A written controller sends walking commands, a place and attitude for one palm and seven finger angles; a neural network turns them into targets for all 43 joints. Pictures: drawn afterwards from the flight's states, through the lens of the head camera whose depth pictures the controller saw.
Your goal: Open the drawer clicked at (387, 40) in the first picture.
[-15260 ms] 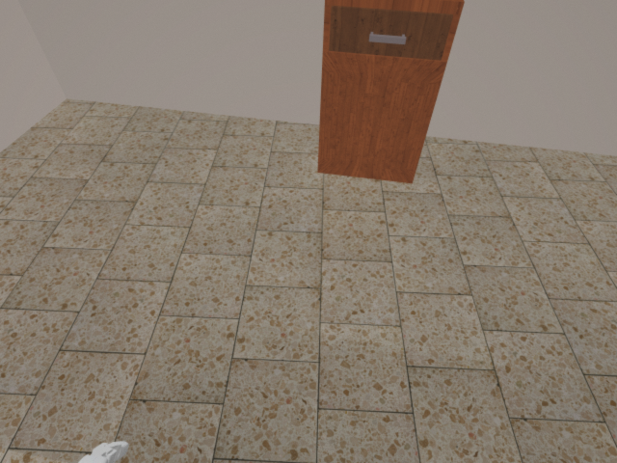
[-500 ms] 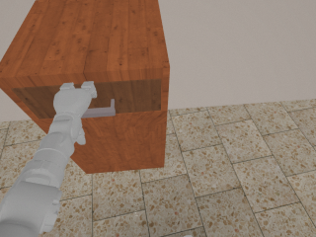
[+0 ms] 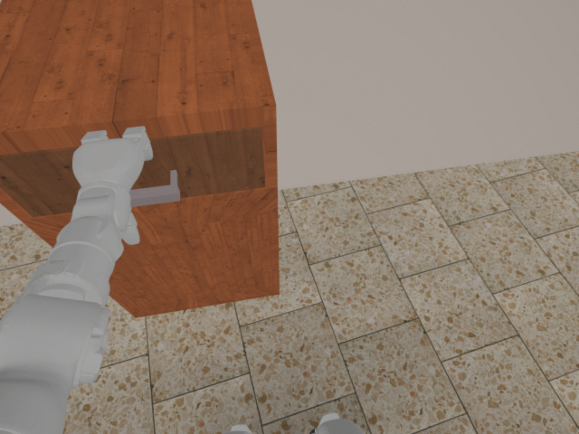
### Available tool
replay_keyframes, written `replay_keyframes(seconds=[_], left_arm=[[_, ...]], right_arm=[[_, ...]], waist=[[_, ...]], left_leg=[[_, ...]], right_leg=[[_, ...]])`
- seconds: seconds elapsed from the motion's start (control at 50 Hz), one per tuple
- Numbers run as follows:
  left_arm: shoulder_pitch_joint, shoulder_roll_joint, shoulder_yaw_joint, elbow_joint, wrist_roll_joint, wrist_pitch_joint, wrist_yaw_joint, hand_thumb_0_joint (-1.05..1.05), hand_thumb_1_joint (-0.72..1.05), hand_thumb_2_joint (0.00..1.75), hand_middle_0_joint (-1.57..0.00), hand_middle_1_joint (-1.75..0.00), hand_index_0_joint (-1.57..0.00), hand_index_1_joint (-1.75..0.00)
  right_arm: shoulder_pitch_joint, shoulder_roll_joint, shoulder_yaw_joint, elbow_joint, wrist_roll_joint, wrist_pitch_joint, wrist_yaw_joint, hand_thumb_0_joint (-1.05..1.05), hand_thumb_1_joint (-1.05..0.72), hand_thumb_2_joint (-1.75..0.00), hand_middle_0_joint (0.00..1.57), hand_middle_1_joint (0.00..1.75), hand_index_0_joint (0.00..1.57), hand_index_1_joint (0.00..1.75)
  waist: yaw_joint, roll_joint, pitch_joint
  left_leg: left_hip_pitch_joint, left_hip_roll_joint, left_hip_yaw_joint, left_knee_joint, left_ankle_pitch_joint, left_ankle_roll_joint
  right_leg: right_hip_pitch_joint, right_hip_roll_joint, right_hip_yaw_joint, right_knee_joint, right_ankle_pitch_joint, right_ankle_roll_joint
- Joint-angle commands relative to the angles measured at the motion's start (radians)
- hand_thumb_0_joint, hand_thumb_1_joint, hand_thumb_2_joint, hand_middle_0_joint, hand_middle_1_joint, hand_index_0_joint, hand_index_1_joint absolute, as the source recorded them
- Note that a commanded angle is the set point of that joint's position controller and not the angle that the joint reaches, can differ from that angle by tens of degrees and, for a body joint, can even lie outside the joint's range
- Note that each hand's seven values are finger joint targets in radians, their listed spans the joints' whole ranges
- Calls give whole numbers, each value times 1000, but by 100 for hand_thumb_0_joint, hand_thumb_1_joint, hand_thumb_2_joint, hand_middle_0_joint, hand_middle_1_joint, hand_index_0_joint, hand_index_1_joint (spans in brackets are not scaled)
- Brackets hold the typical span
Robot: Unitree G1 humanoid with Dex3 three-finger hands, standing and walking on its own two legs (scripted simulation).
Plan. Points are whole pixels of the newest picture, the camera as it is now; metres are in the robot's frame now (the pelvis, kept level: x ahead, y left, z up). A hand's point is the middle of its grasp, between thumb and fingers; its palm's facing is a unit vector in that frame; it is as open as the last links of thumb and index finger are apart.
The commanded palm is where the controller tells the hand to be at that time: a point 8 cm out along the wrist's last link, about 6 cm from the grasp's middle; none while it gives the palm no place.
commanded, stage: move the hooked fingers above the handle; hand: left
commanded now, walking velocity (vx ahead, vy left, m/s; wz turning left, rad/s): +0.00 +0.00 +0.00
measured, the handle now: (138, 188) +0.53 +0.23 -0.03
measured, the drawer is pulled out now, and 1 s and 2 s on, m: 0.00 0.00 0.00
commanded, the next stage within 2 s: none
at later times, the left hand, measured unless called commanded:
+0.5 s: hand (124, 186) +0.48 +0.22 +0.03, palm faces -0.01 +0.00 -1.00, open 13.5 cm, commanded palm +0.48 +0.25 +0.08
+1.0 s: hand (124, 186) +0.48 +0.22 +0.03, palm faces +0.00 +0.01 -1.00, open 13.5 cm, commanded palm +0.48 +0.25 +0.07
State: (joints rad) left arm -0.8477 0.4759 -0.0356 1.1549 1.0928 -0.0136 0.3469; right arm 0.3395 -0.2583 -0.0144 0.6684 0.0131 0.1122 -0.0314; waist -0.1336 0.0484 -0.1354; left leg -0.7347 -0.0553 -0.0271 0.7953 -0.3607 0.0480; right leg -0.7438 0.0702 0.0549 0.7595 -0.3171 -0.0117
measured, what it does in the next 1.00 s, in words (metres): stands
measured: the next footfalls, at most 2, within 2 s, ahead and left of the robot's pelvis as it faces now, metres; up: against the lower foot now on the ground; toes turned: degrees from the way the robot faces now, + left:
none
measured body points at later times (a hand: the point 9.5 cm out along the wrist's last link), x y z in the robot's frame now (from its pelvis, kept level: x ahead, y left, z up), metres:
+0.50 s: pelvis -0.01 -0.01 -0.01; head +0.09 -0.01 +0.43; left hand +0.48 +0.22 +0.09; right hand +0.02 -0.28 -0.13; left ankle +0.00 +0.09 -0.70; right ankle +0.02 -0.11 -0.70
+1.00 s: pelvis -0.03 +0.00 -0.02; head +0.08 +0.00 +0.42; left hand +0.48 +0.22 +0.09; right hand -0.01 -0.28 -0.14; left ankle +0.00 +0.09 -0.70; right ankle +0.02 -0.11 -0.70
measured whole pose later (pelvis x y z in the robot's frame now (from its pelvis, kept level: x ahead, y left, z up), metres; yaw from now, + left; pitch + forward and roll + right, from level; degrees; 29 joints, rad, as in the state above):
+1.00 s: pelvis -0.03 +0.00 -0.02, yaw +1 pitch +20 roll -1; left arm -0.97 0.54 -0.04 1.23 1.10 -0.06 0.38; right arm 0.36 -0.28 0.02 0.67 0.02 0.09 -0.06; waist -0.17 0.05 -0.14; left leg -0.89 -0.06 -0.04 0.90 -0.36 0.04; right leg -0.89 0.07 0.03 0.85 -0.31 -0.01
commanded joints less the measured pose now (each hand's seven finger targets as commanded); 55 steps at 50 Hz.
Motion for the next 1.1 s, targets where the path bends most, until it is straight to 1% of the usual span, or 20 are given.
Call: replay_keyframes(seconds=[0.0, 0.04, 0.06, 0.1, 0.14, 0.16, 0.22, 0.24, 0.38, 0.4, 0.44, 0.52, 0.54, 0.62, 0.68, 0.82, 0.84, 0.94, 1.02, 1.08], left_arm=[[-412, 387, 99, -147, -5, 8, 18, 0, -50, 30, -30, -120, -30, -120], [-428, 406, 112, -170, 4, -13, 24, 0, -50, 30, -30, -120, -30, -120], [-436, 374, 85, -163, 6, -15, 28, 0, -50, 30, -30, -120, -30, -120], [-448, 376, 88, -162, 6, -19, 41, 0, -50, 30, -30, -120, -30, -120], [-471, 377, 93, -174, 8, -22, 55, 0, -50, 30, -30, -120, -30, -120], [-448, 390, 109, -165, 6, -16, 61, 0, -50, 30, -30, -120, -30, -120], [-487, 377, 98, -163, 2, 0, 71, 0, -50, 30, -30, -120, -30, -120], [-483, 401, 114, -168, 1, 5, 75, 0, -50, 30, -30, -120, -30, -120], [-512, 418, 93, -110, -1, 44, 60, 0, -50, 30, -30, -120, -30, -120], [-519, 435, 101, -122, -1, 43, 57, 0, -50, 30, -30, -120, -30, -120], [-513, 437, 98, -101, -1, 44, 50, 0, -50, 30, -30, -120, -30, -120], [-543, 412, 66, -76, -6, 37, 40, 0, -50, 30, -30, -120, -30, -120], [-548, 446, 84, -82, -1, 33, 41, 0, -50, 30, -30, -120, -30, -120], [-562, 426, 69, -77, 0, 29, 40, 0, -50, 30, -30, -120, -30, -120], [-570, 454, 81, -76, 1, 27, 44, 0, -50, 30, -30, -120, -30, -120], [-580, 421, 61, -49, -9, 28, 45, 0, -50, 30, -30, -120, -30, -120], [-573, 464, 89, -45, -6, 29, 46, 0, -50, 30, -30, -120, -30, -120], [-591, 453, 80, -58, -4, 28, 48, 0, -50, 30, -30, -120, -30, -120], [-596, 428, 64, -41, -6, 28, 49, 0, -50, 30, -30, -120, -30, -120], [-588, 475, 94, -47, -3, 28, 53, 0, -50, 30, -30, -120, -30, -120]], right_arm=[[96, -165, -58, -76, -4, -27, -31, 0, -90, -90, 20, 30, 20, 30], [104, -167, -59, -79, -7, -32, -33, 0, -90, -90, 20, 30, 20, 30], [102, -164, -60, -79, -6, -34, -33, 0, -90, -90, 20, 30, 20, 30], [108, -166, -61, -75, -8, -41, -30, 0, -90, -90, 20, 30, 20, 30], [119, -168, -65, -71, -10, -44, -28, 0, -90, -90, 20, 30, 20, 30], [121, -170, -65, -67, -12, -43, -26, 0, -90, -90, 20, 30, 20, 30], [127, -171, -66, -58, -15, -39, -23, 0, -90, -90, 20, 30, 20, 30], [128, -174, -66, -55, -14, -38, -22, 0, -90, -90, 20, 30, 20, 30], [120, -176, -54, -51, -5, -29, -32, 0, -90, -90, 20, 30, 20, 30], [120, -177, -51, -54, -5, -30, -33, 0, -90, -90, 20, 30, 20, 30], [119, -176, -48, -53, -3, -27, -36, 0, -90, -90, 20, 30, 20, 30], [115, -177, -42, -58, -1, -32, -44, 0, -90, -90, 20, 30, 20, 30], [121, -180, -39, -57, 1, -34, -46, 0, -90, -90, 20, 30, 20, 30], [123, -177, -38, -60, -3, -35, -48, 0, -90, -90, 20, 30, 20, 30], [122, -182, -35, -61, -2, -38, -51, 0, -90, -90, 20, 30, 20, 30], [126, -181, -33, -62, -3, -42, -50, 0, -90, -90, 20, 30, 20, 30], [130, -188, -31, -61, -2, -42, -50, 0, -90, -90, 20, 30, 20, 30], [136, -187, -32, -61, -4, -43, -49, 0, -90, -90, 20, 30, 20, 30], [135, -186, -30, -61, -4, -45, -49, 0, -90, -90, 20, 30, 20, 30], [137, -193, -30, -59, -5, -47, -49, 0, -90, -90, 20, 30, 20, 30]], waist=[[18, -44, -310], [21, -32, -344], [9, -10, -321], [6, -2, -316], [-1, -13, -352], [9, -12, -377], [-4, -14, -394], [3, -9, -407], [-18, -41, -339], [-7, -12, -353], [-12, -17, -338], [-38, -39, -295], [-31, -31, -315], [-38, -17, -336], [-37, -12, -336], [-47, -19, -329], [-39, -31, -335], [-35, 6, -366], [-48, -31, -338], [-35, -19, -353]], left_leg=[[87, 14, 27, -95, 96, 17], [89, 14, 21, -85, 105, 17], [90, 14, 24, -80, 98, 16], [84, 16, 21, -74, 83, 14], [96, 17, 16, -63, 110, 16], [99, 15, 17, -56, 122, 15], [103, 16, 13, -49, 146, 13], [104, 15, 17, -48, 144, 14], [57, 13, 23, -60, 84, 19], [56, 10, 25, -63, 83, 18], [50, 11, 24, -61, 79, 19], [27, 11, 22, -62, 20, 20], [27, 12, 21, -60, 20, 21], [30, 10, 18, -48, 25, 19], [17, 11, 17, -42, 4, 20], [0, 11, 14, -38, -27, 19], [-5, 12, 13, -37, -32, 20], [8, 12, 10, -38, -35, 18], [-9, 13, 5, -38, -57, 20], [-16, 13, 8, -35, -57, 21]], right_leg=[[229, -25, -26, -113, 62, -20], [220, -23, -28, -97, 64, -21], [190, -23, -30, -98, 56, -22], [162, -22, -35, -92, 31, -22], [160, -19, -38, -81, 54, -21], [169, -18, -38, -75, 65, -22], [166, -18, -43, -68, 86, -21], [176, -19, -39, -70, 89, -18], [179, -24, -33, -95, 49, -11], [189, -25, -30, -94, 47, -12], [181, -25, -29, -95, 44, -12], [144, -27, -30, -105, -15, -9], [145, -27, -29, -97, -16, -8], [127, -26, -36, -83, -13, -12], [113, -26, -32, -78, -34, -9], [94, -25, -38, -76, -59, -9], [98, -25, -38, -71, -65, -8], [90, -24, -42, -63, -70, -10], [74, -23, -45, -67, -87, -10], [87, -25, -38, -65, -88, -9]])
